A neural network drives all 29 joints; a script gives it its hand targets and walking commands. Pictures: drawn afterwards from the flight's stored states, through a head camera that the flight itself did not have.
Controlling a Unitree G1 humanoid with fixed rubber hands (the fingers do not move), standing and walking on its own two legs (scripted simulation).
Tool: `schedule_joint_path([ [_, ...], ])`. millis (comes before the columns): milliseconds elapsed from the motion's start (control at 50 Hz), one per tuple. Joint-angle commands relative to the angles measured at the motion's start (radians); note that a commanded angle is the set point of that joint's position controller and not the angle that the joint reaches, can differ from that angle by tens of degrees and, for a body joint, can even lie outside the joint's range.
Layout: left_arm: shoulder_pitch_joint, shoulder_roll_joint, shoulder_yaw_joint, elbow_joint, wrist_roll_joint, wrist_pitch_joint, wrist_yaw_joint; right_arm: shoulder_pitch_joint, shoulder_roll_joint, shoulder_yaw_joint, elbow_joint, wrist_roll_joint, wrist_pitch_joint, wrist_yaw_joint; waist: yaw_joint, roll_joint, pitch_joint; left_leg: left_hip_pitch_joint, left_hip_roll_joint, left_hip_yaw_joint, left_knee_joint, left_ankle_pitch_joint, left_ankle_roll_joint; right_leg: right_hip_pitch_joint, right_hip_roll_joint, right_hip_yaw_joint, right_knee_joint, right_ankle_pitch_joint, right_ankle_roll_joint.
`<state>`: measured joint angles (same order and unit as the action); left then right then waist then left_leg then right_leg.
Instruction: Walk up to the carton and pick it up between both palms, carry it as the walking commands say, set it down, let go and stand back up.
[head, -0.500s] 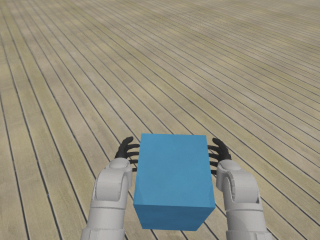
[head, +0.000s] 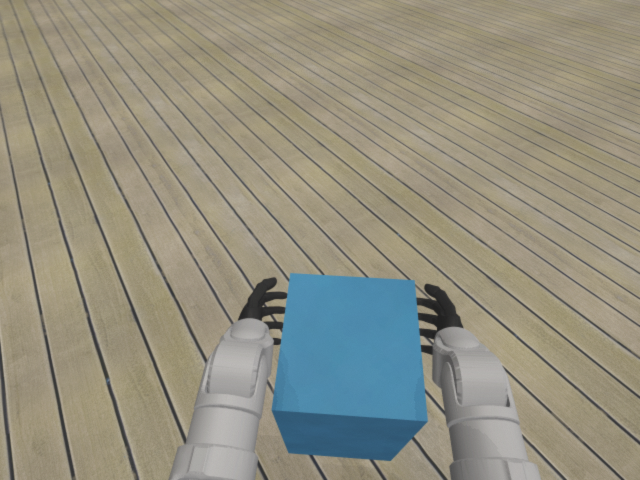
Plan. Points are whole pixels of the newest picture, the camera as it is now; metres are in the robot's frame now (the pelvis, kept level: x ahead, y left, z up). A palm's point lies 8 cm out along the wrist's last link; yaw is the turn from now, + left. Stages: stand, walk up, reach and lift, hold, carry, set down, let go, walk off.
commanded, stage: hold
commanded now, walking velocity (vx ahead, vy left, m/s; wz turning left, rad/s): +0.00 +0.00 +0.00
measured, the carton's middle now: (345, 375) +0.29 -0.02 -0.05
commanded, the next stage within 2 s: set down in 0.52 s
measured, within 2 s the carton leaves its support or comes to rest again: neither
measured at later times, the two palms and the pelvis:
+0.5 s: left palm (267, 334) +0.29 +0.08 +0.06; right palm (469, 330) +0.30 -0.17 +0.06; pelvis -0.01 -0.05 +0.00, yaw +11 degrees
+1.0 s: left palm (267, 356) +0.29 +0.09 +0.00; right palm (452, 353) +0.30 -0.16 +0.01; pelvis -0.02 -0.03 +0.00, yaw +10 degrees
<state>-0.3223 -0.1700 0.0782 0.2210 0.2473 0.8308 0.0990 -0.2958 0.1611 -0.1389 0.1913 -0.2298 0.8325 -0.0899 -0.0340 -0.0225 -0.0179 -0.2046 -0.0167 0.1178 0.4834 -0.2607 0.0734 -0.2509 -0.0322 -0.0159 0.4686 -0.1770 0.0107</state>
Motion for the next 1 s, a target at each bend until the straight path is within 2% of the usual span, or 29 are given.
schedule_joint_path([
  [0, -0.277, -1.045, -0.456, -0.075, -0.208, -0.182, -0.213, -0.418, 0.920, 0.515, -0.187, 0.266, -0.168, 0.287, 0.000, 0.072, -0.353, 0.315, -0.022, -0.272, -0.081, 0.671, -0.058, 0.192, 0.133, 0.079, -0.022, 0.332, -0.009],
  [40, -0.395, -1.116, -0.550, -0.171, -0.269, -0.190, -0.211, -0.413, 0.902, 0.505, -0.248, 0.275, -0.165, 0.307, -0.070, 0.101, -0.397, 0.379, -0.007, -0.280, -0.099, 0.689, -0.092, 0.205, 0.155, 0.063, -0.042, 0.307, -0.001],
  [80, -0.333, -1.102, -0.573, -0.129, -0.287, -0.195, -0.221, -0.374, 0.888, 0.504, -0.272, 0.255, -0.143, 0.295, -0.109, 0.046, -0.377, 0.370, -0.024, -0.274, -0.114, 0.613, -0.077, 0.214, 0.145, 0.050, -0.074, 0.296, 0.018],
  [100, -0.328, -1.092, -0.554, -0.089, -0.267, -0.189, -0.222, -0.347, 0.868, 0.478, -0.230, 0.251, -0.130, 0.290, -0.129, 0.081, -0.300, 0.335, -0.029, -0.280, -0.126, 0.530, -0.077, 0.211, 0.141, 0.056, -0.092, 0.257, 0.016],
  [120, -0.373, -1.072, -0.526, -0.031, -0.262, -0.185, -0.222, -0.393, 0.861, 0.448, -0.159, 0.233, -0.113, 0.290, -0.110, 0.056, -0.215, 0.261, -0.039, -0.274, -0.152, 0.327, -0.073, 0.195, 0.141, 0.043, -0.112, 0.158, 0.007],
  [140, -0.419, -1.052, -0.548, -0.032, -0.263, -0.193, -0.240, -0.311, 0.875, 0.389, -0.090, 0.190, -0.108, 0.284, -0.158, 0.053, -0.180, 0.223, -0.050, -0.260, -0.162, 0.177, -0.069, 0.195, 0.138, 0.041, -0.124, 0.090, 0.005],
  [160, -0.413, -1.058, -0.535, 0.012, -0.262, -0.195, -0.252, -0.352, 0.876, 0.377, -0.081, 0.180, -0.105, 0.287, -0.161, -0.011, -0.130, 0.219, -0.042, -0.277, -0.154, 0.140, -0.067, 0.137, 0.141, 0.038, -0.125, 0.055, 0.001],
  [180, -0.518, -1.068, -0.532, 0.006, -0.265, -0.197, -0.262, -0.394, 0.903, 0.363, -0.047, 0.187, -0.103, 0.296, -0.155, 0.049, -0.146, 0.214, -0.055, -0.258, -0.155, 0.044, -0.080, 0.109, 0.135, 0.036, -0.130, -0.016, -0.005],
  [220, -0.495, -1.070, -0.475, 0.079, -0.272, -0.213, -0.269, -0.496, 0.958, 0.423, 0.010, 0.221, -0.113, 0.315, -0.082, -0.020, -0.203, 0.131, -0.055, -0.263, -0.142, -0.015, -0.064, 0.151, 0.137, 0.041, -0.114, -0.057, -0.006],
  [280, -0.613, -1.089, -0.419, 0.176, -0.258, -0.224, -0.302, -0.574, 1.028, 0.378, 0.106, 0.212, -0.110, 0.316, -0.076, -0.010, -0.187, 0.087, -0.068, -0.230, -0.109, -0.060, -0.055, 0.145, 0.113, 0.074, -0.121, -0.146, -0.001],
  [300, -0.606, -1.082, -0.412, 0.173, -0.258, -0.230, -0.318, -0.612, 1.078, 0.385, 0.110, 0.225, -0.106, 0.310, -0.075, -0.068, -0.203, 0.101, -0.074, -0.216, -0.087, -0.037, -0.050, 0.162, 0.097, 0.104, -0.137, -0.159, 0.010],
  [320, -0.627, -1.054, -0.355, 0.224, -0.229, -0.230, -0.327, -0.631, 1.105, 0.398, 0.160, 0.227, -0.103, 0.309, -0.022, -0.065, -0.176, 0.081, -0.081, -0.210, -0.073, -0.032, -0.043, 0.148, 0.087, 0.131, -0.158, -0.225, 0.011],
  [360, -0.709, -1.045, -0.325, 0.271, -0.215, -0.231, -0.348, -0.703, 1.145, 0.374, 0.193, 0.226, -0.108, 0.304, -0.042, -0.064, -0.173, 0.093, -0.088, -0.193, -0.050, -0.070, -0.037, 0.115, 0.080, 0.142, -0.164, -0.295, 0.014],
  [380, -0.673, -1.031, -0.287, 0.279, -0.219, -0.232, -0.355, -0.695, 1.164, 0.380, 0.221, 0.229, -0.099, 0.295, -0.010, -0.113, -0.147, 0.092, -0.093, -0.190, -0.047, -0.011, -0.027, 0.106, 0.070, 0.158, -0.176, -0.288, 0.022],
  [400, -0.757, -1.008, -0.274, 0.310, -0.200, -0.230, -0.362, -0.702, 1.159, 0.346, 0.264, 0.214, -0.100, 0.290, -0.012, -0.051, -0.175, 0.091, -0.098, -0.182, -0.048, -0.024, -0.022, 0.113, 0.061, 0.177, -0.179, -0.298, 0.021],
  [500, -0.713, -1.015, -0.289, 0.296, -0.225, -0.212, -0.378, -0.630, 1.154, 0.320, 0.245, 0.199, -0.087, 0.258, -0.035, -0.059, -0.198, 0.155, -0.091, -0.190, -0.070, 0.104, -0.017, 0.120, 0.074, 0.154, -0.168, -0.074, 0.042],
  [520, -0.591, -1.016, -0.250, 0.260, -0.190, -0.207, -0.372, -0.584, 1.207, 0.322, 0.242, 0.192, -0.094, 0.251, -0.079, -0.096, -0.244, 0.183, -0.077, -0.211, -0.065, 0.121, -0.003, 0.175, 0.058, 0.161, -0.176, 0.000, 0.010],
  [560, -0.586, -1.018, -0.272, 0.253, -0.186, -0.192, -0.362, -0.533, 1.161, 0.294, 0.213, 0.177, -0.105, 0.250, -0.103, -0.024, -0.241, 0.162, -0.072, -0.220, -0.100, 0.154, -0.011, 0.201, 0.077, 0.129, -0.145, 0.149, 0.001],
  [640, -0.609, -1.020, -0.279, 0.225, -0.197, -0.220, -0.338, -0.544, 1.105, 0.270, 0.231, 0.162, -0.118, 0.260, -0.115, -0.030, -0.179, 0.144, -0.069, -0.232, -0.119, 0.128, -0.013, 0.180, 0.091, 0.106, -0.122, 0.140, -0.005],
  [660, -0.608, -1.009, -0.265, 0.238, -0.171, -0.228, -0.326, -0.558, 1.118, 0.257, 0.251, 0.146, -0.126, 0.260, -0.085, -0.025, -0.173, 0.126, -0.063, -0.235, -0.115, 0.119, -0.015, 0.183, 0.094, 0.111, -0.110, 0.118, -0.009],
  [720, -0.625, -1.012, -0.239, 0.264, -0.149, -0.248, -0.320, -0.523, 1.065, 0.203, 0.299, 0.107, -0.149, 0.270, -0.116, -0.008, -0.157, 0.136, -0.061, -0.235, -0.121, 0.079, -0.023, 0.142, 0.098, 0.092, -0.106, 0.069, -0.008],
  [760, -0.575, -1.027, -0.208, 0.341, -0.124, -0.259, -0.307, -0.555, 1.045, 0.211, 0.312, 0.102, -0.180, 0.275, -0.077, 0.013, -0.175, 0.148, -0.063, -0.236, -0.110, 0.085, -0.028, 0.113, 0.107, 0.082, -0.078, 0.062, -0.011],
  [780, -0.595, -1.022, -0.215, 0.330, -0.133, -0.283, -0.300, -0.567, 1.046, 0.188, 0.317, 0.096, -0.195, 0.277, -0.109, -0.028, -0.171, 0.123, -0.051, -0.242, -0.106, 0.109, -0.025, 0.119, 0.109, 0.087, -0.058, 0.096, -0.012],
  [800, -0.580, -1.013, -0.188, 0.351, -0.122, -0.287, -0.294, -0.581, 1.041, 0.201, 0.308, 0.095, -0.215, 0.279, -0.060, 0.008, -0.212, 0.123, -0.057, -0.242, -0.094, 0.131, -0.029, 0.130, 0.104, 0.090, -0.046, 0.106, -0.013],
  [840, -0.620, -1.061, -0.212, 0.346, -0.126, -0.319, -0.282, -0.603, 1.026, 0.202, 0.303, 0.094, -0.250, 0.280, -0.090, 0.057, -0.230, 0.112, -0.055, -0.238, -0.081, 0.138, -0.042, 0.104, 0.104, 0.093, -0.032, 0.126, -0.022],
  [860, -0.605, -1.016, -0.170, 0.406, -0.101, -0.324, -0.274, -0.640, 1.013, 0.184, 0.304, 0.095, -0.265, 0.283, -0.067, 0.054, -0.262, 0.121, -0.052, -0.237, -0.069, 0.134, -0.042, 0.067, 0.098, 0.095, -0.020, 0.101, -0.014],
  [920, -0.633, -1.037, -0.160, 0.421, -0.091, -0.396, -0.257, -0.645, 1.005, 0.169, 0.350, 0.062, -0.320, 0.284, -0.086, -0.012, -0.285, 0.043, -0.054, -0.241, -0.039, 0.148, -0.028, 0.047, 0.113, 0.090, 0.013, 0.131, -0.013],
  [960, -0.606, -1.051, -0.160, 0.460, -0.057, -0.417, -0.247, -0.566, 0.996, 0.138, 0.400, 0.022, -0.350, 0.283, -0.132, 0.020, -0.288, 0.093, -0.054, -0.246, -0.033, 0.157, -0.046, -0.012, 0.118, 0.082, 0.012, 0.129, -0.020],
  [980, -0.639, -1.043, -0.142, 0.459, -0.067, -0.443, -0.244, -0.632, 0.978, 0.126, 0.387, 0.020, -0.372, 0.286, -0.094, 0.019, -0.291, 0.029, -0.060, -0.242, -0.025, 0.117, -0.039, -0.009, 0.117, 0.086, 0.025, 0.089, -0.023],
])
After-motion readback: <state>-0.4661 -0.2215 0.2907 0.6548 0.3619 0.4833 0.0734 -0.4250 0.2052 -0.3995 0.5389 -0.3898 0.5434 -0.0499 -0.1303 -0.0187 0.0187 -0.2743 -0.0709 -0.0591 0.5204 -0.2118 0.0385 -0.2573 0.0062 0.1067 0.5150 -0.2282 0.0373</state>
